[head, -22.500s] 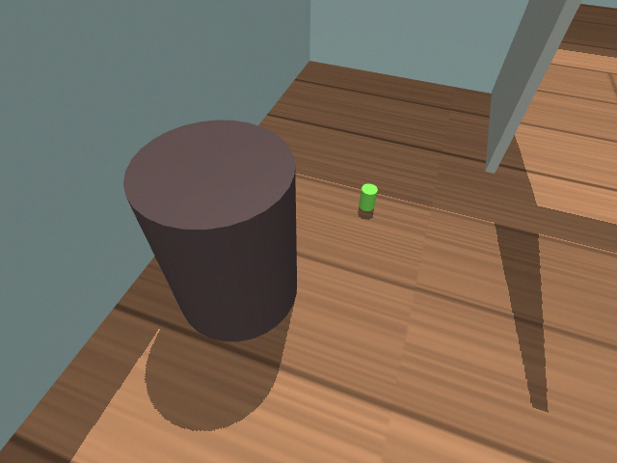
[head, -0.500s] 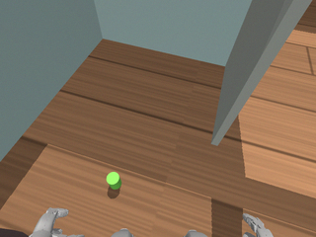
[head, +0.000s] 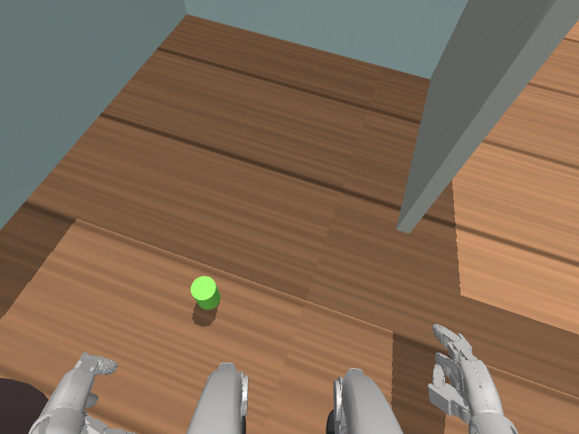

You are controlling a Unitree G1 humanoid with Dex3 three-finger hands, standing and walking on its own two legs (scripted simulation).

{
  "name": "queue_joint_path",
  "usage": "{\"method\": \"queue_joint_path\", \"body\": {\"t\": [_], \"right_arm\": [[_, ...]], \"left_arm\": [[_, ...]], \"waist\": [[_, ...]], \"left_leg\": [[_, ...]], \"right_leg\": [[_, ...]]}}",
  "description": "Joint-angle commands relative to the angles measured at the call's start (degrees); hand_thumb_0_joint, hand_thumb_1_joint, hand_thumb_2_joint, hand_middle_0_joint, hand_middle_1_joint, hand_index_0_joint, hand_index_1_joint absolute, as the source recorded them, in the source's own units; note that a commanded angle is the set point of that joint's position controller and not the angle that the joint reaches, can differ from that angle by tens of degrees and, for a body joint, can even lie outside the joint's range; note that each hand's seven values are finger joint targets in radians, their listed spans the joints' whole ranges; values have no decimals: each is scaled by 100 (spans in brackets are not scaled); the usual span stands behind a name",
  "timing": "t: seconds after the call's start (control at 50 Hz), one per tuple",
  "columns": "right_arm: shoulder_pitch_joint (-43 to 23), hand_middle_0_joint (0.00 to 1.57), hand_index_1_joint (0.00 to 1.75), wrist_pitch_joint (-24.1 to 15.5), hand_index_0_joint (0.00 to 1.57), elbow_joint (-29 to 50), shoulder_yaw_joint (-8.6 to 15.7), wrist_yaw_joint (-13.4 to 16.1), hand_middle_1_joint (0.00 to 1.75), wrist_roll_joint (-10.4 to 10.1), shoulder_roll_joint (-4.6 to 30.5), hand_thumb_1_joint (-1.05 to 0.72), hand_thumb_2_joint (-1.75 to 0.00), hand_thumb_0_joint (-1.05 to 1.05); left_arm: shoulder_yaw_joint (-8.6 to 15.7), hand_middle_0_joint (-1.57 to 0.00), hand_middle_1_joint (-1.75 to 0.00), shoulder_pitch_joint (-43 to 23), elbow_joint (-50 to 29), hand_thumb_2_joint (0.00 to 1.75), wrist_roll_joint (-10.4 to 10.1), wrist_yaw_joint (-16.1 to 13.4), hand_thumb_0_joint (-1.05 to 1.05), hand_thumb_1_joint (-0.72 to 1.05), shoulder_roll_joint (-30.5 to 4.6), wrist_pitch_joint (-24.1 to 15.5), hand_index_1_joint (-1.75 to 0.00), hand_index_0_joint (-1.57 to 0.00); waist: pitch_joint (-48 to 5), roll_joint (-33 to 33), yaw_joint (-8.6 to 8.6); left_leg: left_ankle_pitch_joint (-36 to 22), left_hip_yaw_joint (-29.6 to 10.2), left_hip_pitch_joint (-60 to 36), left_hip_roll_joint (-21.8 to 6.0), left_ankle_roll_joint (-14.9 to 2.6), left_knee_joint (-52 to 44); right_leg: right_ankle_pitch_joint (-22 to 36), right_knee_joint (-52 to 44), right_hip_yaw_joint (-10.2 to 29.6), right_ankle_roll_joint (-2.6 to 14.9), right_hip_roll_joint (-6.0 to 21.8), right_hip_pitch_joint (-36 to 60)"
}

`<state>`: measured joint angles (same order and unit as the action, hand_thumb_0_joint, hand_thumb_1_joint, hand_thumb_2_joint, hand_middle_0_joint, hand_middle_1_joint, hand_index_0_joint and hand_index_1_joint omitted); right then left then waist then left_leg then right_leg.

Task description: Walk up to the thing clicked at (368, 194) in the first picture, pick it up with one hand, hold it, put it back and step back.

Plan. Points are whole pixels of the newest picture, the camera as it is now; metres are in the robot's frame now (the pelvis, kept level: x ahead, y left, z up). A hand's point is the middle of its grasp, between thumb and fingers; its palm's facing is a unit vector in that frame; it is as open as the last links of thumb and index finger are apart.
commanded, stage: rise first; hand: left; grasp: from above
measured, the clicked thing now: (206, 293) +0.47 +0.24 -0.61
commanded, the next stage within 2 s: approach in 1.86 s
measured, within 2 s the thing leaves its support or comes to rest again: neither
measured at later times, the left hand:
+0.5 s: hand (153, 330) +0.31 +0.29 -0.34, palm faces -0.46 -0.32 -0.83, open 13.8 cm
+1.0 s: hand (166, 304) +0.39 +0.30 -0.43, palm faces -0.45 -0.05 -0.89, open 13.9 cm
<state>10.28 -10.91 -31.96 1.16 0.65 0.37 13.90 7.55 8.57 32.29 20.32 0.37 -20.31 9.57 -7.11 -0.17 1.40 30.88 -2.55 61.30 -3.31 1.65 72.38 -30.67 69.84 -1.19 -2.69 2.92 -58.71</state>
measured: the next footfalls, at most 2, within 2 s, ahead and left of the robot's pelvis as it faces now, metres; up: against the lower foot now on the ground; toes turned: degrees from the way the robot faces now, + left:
none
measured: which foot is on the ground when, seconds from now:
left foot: down 0.00-1.00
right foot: down 0.00-1.00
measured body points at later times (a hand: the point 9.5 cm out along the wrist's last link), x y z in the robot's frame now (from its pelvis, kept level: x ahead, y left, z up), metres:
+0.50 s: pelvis -0.06 -0.01 -0.21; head +0.15 +0.01 +0.19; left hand +0.33 +0.30 -0.29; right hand +0.08 -0.29 -0.34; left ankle +0.03 +0.13 -0.63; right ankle +0.02 -0.15 -0.63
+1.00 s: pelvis -0.07 +0.01 -0.29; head +0.15 +0.06 +0.10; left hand +0.40 +0.30 -0.38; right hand -0.03 -0.28 -0.39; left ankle +0.03 +0.13 -0.63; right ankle +0.02 -0.15 -0.63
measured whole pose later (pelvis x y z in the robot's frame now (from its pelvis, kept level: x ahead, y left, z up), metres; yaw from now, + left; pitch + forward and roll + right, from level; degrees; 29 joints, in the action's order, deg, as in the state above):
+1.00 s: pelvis -0.07 +0.01 -0.29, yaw -5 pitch +32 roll -8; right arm 9.1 -0.9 -42.5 0.3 -5.3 5.4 15.8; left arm 7.0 -47.2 71.9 69.2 -14.5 -42.8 -14.8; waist -4.5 0.4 9.5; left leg 36.9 -9.0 125.8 -1.0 1.6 129.8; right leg -37.4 125.2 -0.4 -3.3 1.0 -120.6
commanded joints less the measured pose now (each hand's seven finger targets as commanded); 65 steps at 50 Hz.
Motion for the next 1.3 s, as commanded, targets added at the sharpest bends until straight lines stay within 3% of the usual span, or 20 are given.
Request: {"method": "queue_joint_path", "body": {"t": [0.0,0.06,0.08,0.12,0.16,0.26,0.34,0.4,0.54,0.64,0.7,0.74,0.88,1.02,1.08,1.16,1.2,1.22,1.28], "right_arm": [[4,20,30,-400,20,472,454,-18,30,-8,956,-85,-89,0],[-40,20,30,-433,20,304,500,-68,30,-28,1050,-86,-89,0],[-10,20,30,-433,20,239,508,-90,30,-29,1066,-86,-89,0],[-8,20,30,-401,20,207,552,-120,30,-43,1109,-87,-89,0],[2,20,30,-338,20,106,599,-142,30,-46,1155,-86,-89,0],[164,20,30,-148,20,-203,646,-252,30,-1,1216,-87,-89,0],[301,20,30,-8,20,-334,689,-283,30,73,1278,-86,-89,0],[404,20,30,120,20,-389,682,-307,30,110,1298,-87,-90,0],[535,20,30,377,20,-511,633,-336,30,196,1329,-88,-90,0],[624,20,30,579,20,-613,518,-382,30,257,1359,-89,-90,0],[674,20,30,698,20,-667,466,-436,30,323,1391,-90,-90,0],[670,20,30,757,20,-700,446,-457,30,352,1412,-90,-90,0],[744,20,30,876,20,-831,396,-521,30,494,1490,-91,-90,0],[852,20,30,980,20,-948,342,-590,30,589,1546,-91,-90,0],[848,20,30,1017,20,-951,325,-611,30,621,1555,-91,-90,0],[875,20,30,1022,20,-979,291,-648,30,687,1552,-91,-90,0],[913,20,30,1016,20,-1011,259,-667,30,719,1550,-91,-91,0],[911,20,30,1007,20,-997,234,-677,30,725,1542,-91,-90,0],[951,20,30,993,20,-1024,209,-698,30,754,1563,-91,-91,0]], "left_arm": [[304,-5,-112,-920,-476,96,615,-164,0,-52,-1144,-670,-111,-6],[395,-6,-112,-1542,-115,96,1021,-313,0,-51,-1458,-1004,-111,-7],[368,-6,-112,-1549,1,96,1174,-359,0,-51,-1439,-1098,-111,-7],[426,-6,-112,-1736,217,96,1435,-460,0,-51,-1580,-1241,-111,-7],[547,-6,-113,-1967,223,96,1644,-575,0,-50,-1861,-1351,-112,-7],[463,-4,-113,-3043,667,99,2231,-766,0,-52,-2096,-1543,-112,-6],[513,-6,-110,-4143,939,100,2671,-910,0,-52,-2582,-1762,-109,-6],[611,-7,-109,-4504,1312,98,2943,-990,0,-49,-2870,-1866,-108,-9],[489,-6,-110,-5665,1874,102,3449,-1056,0,-53,-3295,-2128,-109,-6],[514,-8,-105,-6067,2328,100,3888,-1237,0,-51,-3620,-2285,-104,-9],[388,-9,-102,-6423,2574,99,4112,-1363,0,-51,-3621,-2368,-101,-9],[397,-8,-100,-6591,2737,99,4290,-1456,0,-52,-3793,-2404,-100,-9],[252,-11,-96,-7227,3007,96,4717,-1664,0,-49,-3920,-2474,-96,-11],[238,-10,-98,-7464,3247,96,5072,-1830,0,-49,-4012,-2490,-97,-10],[107,-9,-98,-7640,3400,97,5229,-1899,0,-50,-3916,-2517,-97,-10],[185,-8,-99,-7871,3501,98,5278,-2009,0,-52,-4023,-2542,-99,-9],[96,-7,-101,-7855,3727,99,5287,-2054,0,-53,-3858,-2515,-100,-8],[142,-7,-102,-8014,3674,99,5291,-2091,0,-53,-3972,-2528,-101,-8],[144,-7,-102,-8011,3884,100,5345,-2158,0,-55,-3994,-2482,-102,-7]], "waist": [[-1673,-559,134],[-2016,-461,138],[-2233,-522,111],[-2481,-510,67],[-2833,-551,-36],[-3446,-523,72],[-3656,-410,149],[-3898,-283,106],[-3699,-530,328],[-3491,-825,395],[-3262,-883,574],[-3258,-1075,553],[-3272,-1367,739],[-3510,-1649,796],[-3379,-1648,915],[-3462,-1713,974],[-3354,-1618,1043],[-3412,-1655,1078],[-3414,-1669,1068]], "left_leg": [[-659,67,-456,171,-127,-267],[-598,45,194,198,-140,327],[-837,49,255,200,-127,511],[-749,64,560,247,-129,822],[-943,113,775,258,-140,1162],[-1369,143,1362,258,-202,2104],[-682,188,2054,267,-232,2600],[-435,238,2375,277,-280,2881],[359,189,2981,287,-304,3305],[420,114,3146,296,-287,3527],[587,39,3356,299,-297,3668],[643,58,3350,310,-293,3744],[603,23,3401,320,-277,4022],[-58,-37,3194,321,-235,4268],[91,-96,3274,313,-227,4294],[-12,-89,3290,316,-246,4437],[10,-93,3326,309,-256,4489],[18,-85,3420,322,-267,4529],[-25,-83,3461,319,-262,4567]], "right_leg": [[618,140,-71,345,-256,-498],[602,723,-63,353,-248,-1068],[799,936,-60,371,-248,-1200],[679,1212,-55,387,-246,-1491],[809,1498,-42,400,-247,-1679],[1175,2240,-97,394,-250,-2260],[678,2541,-107,372,-246,-2607],[438,2666,-138,351,-264,-2646],[-374,3139,-300,385,-329,-3478],[-396,3527,-421,415,-346,-3954],[-489,3733,-498,419,-344,-4288],[-535,3801,-506,433,-350,-4446],[-408,4128,-586,446,-343,-4855],[118,4501,-653,438,-332,-5058],[16,4578,-695,442,-330,-5285],[108,4664,-683,419,-328,-5305],[104,4660,-699,399,-326,-5374],[107,4687,-713,401,-347,-5339],[156,4748,-719,407,-352,-5352]]}}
